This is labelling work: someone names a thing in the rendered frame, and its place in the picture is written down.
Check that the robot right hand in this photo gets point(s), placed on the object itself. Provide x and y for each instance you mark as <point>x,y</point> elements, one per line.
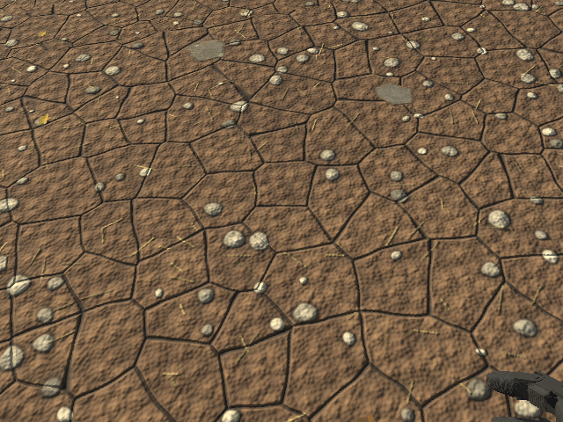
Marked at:
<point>540,389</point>

